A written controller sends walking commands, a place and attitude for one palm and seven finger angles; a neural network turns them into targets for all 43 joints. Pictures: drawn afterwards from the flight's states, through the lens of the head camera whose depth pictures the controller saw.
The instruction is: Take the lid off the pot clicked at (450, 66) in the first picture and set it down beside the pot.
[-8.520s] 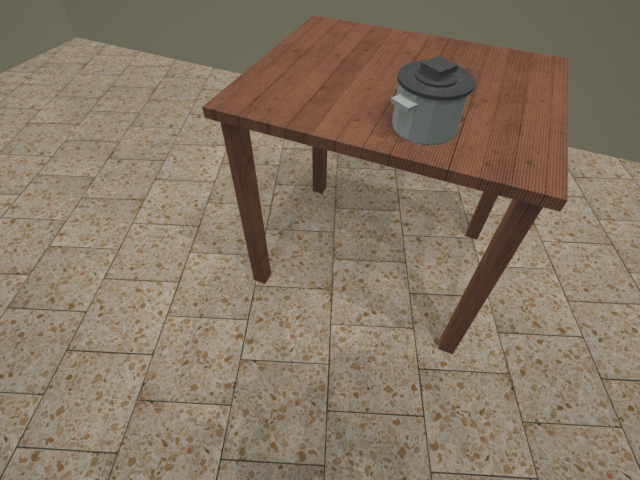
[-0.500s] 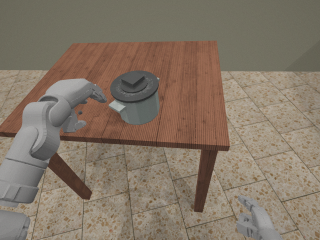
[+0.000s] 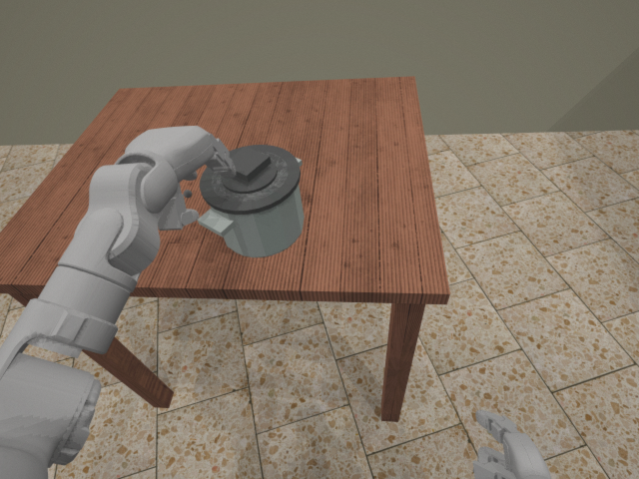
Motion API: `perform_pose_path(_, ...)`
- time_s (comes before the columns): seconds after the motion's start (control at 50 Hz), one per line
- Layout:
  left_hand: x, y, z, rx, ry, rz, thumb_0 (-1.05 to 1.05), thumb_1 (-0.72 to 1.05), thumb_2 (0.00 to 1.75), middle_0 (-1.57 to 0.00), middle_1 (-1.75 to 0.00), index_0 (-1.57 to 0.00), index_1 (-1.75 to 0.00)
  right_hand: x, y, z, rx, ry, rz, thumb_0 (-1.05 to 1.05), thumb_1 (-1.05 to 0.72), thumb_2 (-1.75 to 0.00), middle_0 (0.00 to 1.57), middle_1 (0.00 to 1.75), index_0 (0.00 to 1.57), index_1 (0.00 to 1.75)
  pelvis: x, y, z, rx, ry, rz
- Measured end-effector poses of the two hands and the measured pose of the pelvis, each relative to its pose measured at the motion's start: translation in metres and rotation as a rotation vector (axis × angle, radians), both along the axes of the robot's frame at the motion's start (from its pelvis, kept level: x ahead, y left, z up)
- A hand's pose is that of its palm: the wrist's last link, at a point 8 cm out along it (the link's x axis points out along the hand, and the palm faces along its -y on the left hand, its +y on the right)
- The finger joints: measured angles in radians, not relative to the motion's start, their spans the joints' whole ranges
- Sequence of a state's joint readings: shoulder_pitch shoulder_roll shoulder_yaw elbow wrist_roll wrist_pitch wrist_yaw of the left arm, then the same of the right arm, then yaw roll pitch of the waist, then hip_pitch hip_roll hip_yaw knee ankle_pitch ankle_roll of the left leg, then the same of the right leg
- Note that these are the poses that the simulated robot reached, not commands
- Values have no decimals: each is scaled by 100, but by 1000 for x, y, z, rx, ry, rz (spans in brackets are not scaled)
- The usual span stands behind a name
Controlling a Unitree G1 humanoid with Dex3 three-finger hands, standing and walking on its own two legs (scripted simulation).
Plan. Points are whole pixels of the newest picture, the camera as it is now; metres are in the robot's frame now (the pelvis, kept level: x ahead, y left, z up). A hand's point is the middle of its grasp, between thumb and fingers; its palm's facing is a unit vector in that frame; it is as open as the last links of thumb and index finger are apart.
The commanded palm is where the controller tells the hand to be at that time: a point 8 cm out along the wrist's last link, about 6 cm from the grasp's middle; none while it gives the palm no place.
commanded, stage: move the open hand above the knob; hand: left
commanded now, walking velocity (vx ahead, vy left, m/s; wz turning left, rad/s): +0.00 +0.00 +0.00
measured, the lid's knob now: (246, 163) +0.53 +0.16 +0.11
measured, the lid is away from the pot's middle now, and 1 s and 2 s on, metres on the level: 0.00 0.00 0.00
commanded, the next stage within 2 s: lower the open fingers around the knob in 1.38 s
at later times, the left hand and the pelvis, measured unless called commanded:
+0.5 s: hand (221, 156) +0.47 +0.16 +0.17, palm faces -0.30 -0.04 -0.95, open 9.9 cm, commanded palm +0.47 +0.17 +0.24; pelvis +0.01 +0.00 +0.00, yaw -1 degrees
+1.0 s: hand (235, 136) +0.51 +0.15 +0.17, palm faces -0.32 -0.03 -0.95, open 9.9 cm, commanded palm +0.49 +0.16 +0.24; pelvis +0.03 +0.01 +0.00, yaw -2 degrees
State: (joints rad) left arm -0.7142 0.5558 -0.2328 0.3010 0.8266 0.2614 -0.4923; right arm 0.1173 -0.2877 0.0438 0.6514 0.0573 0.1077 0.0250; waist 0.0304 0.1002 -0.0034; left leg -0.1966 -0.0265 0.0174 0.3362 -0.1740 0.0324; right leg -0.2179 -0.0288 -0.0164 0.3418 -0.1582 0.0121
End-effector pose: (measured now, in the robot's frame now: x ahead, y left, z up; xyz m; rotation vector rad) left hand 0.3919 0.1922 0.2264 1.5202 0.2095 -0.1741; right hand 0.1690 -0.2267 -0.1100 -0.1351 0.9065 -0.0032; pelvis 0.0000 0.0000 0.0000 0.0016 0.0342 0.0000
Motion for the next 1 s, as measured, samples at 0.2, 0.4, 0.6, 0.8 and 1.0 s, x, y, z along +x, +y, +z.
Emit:
perform_pose_path(0.2,29,-17,0,11,35,12,0,-28,145,-87,-8,-87,-8,-8,-8,-4,-14,35,-29,1,-91,-90,20,30,20,30,4,-3,0,2,14,1)
perform_pose_path(0.4,59,-25,4,6,52,24,0,-28,145,-86,-8,-87,-8,-34,-26,-10,-46,109,-97,1,-91,-90,20,30,20,30,11,-5,0,2,33,-9)
perform_pose_path(0.6,85,-34,5,25,72,11,0,-28,145,-87,-8,-87,-8,-61,-35,-16,-76,186,-152,1,-91,-90,20,30,20,30,16,-3,-1,0,57,-11)
perform_pose_path(0.8,111,-40,7,7,90,20,0,-28,145,-86,-8,-86,-8,-86,-32,-21,-73,259,-209,0,-91,-90,20,30,20,30,21,2,-1,1,86,-26)
perform_pose_path(1.0,114,-37,6,13,80,9,0,-28,145,-86,-8,-86,-8,-95,-25,-24,-56,291,-221,0,-91,-90,20,30,20,30,26,7,-2,1,91,-30)
